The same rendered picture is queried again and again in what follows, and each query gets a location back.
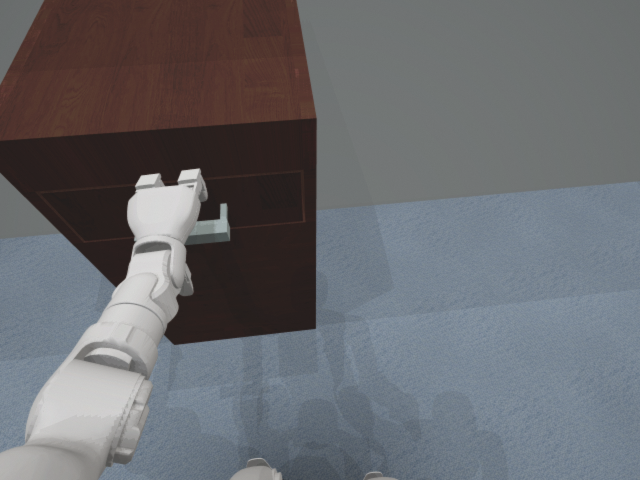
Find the left robot upper arm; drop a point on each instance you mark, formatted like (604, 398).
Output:
(93, 416)

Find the robot left hand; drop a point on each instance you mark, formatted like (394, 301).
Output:
(171, 211)

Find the left robot shin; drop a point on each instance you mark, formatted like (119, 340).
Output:
(257, 462)

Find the handle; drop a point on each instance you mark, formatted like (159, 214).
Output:
(210, 231)

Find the cabinet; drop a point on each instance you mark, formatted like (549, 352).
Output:
(102, 92)

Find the left robot forearm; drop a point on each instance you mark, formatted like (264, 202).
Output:
(130, 328)

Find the drawer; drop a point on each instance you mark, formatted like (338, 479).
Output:
(100, 212)

